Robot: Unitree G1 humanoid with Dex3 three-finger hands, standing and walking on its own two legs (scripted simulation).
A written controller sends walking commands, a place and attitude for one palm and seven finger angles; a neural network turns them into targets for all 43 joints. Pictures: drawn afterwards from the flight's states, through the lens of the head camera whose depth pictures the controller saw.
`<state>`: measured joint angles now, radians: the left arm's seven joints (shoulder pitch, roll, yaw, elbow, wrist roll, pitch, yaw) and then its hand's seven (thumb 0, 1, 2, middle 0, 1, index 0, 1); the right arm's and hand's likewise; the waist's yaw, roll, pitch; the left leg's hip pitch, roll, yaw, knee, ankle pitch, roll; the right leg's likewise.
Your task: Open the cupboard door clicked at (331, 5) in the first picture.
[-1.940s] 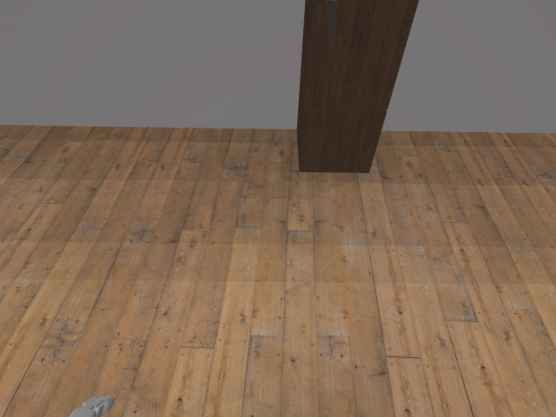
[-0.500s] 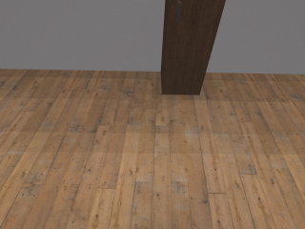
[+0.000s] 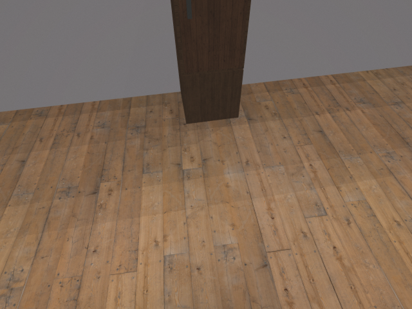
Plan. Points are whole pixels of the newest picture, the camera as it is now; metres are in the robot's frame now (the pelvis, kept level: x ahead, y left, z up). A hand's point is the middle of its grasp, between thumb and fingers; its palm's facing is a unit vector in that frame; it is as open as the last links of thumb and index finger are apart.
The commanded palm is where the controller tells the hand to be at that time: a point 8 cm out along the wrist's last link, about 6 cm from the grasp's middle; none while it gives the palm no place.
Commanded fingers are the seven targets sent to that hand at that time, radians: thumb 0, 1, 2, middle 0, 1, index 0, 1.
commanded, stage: walk to a spot facing it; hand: left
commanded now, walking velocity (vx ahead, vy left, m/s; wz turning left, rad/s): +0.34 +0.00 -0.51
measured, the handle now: (188, 2) +1.36 +0.19 +0.05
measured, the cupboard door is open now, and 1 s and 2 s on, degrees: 0 0 0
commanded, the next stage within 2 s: none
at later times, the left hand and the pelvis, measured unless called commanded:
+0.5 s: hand (110, 289) +0.19 +0.25 -0.18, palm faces -0.11 -0.98 -0.16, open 7.4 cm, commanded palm none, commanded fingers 0.00 0.90 0.90 -0.20 -0.30 -0.20 -0.30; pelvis +0.20 +0.06 +0.00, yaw -13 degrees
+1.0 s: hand (170, 165) +0.55 +0.17 -0.16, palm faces -0.49 -0.87 -0.09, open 7.4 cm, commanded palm none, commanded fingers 0.00 0.90 0.90 -0.20 -0.30 -0.20 -0.30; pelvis +0.39 +0.07 +0.02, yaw -29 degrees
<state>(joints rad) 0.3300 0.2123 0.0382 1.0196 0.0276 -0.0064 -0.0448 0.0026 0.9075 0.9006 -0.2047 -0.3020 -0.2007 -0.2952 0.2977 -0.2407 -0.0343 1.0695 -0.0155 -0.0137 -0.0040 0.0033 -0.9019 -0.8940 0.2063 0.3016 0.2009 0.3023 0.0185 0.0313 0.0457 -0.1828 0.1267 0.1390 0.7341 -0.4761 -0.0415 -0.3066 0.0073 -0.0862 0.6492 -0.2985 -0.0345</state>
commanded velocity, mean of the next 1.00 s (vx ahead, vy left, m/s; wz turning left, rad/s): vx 0.33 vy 0.00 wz -0.51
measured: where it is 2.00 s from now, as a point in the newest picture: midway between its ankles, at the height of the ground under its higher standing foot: (236, 214)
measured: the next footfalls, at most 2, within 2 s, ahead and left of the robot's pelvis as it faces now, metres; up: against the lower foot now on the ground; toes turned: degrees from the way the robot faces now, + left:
left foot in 0.44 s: +0.33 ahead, +0.13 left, +0.00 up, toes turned -4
right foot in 1.18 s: +0.51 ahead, -0.08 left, +0.00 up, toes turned -44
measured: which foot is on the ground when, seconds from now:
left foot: up 0.00-0.42, down 0.44-1.00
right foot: down 0.00-0.46, up 0.48-1.00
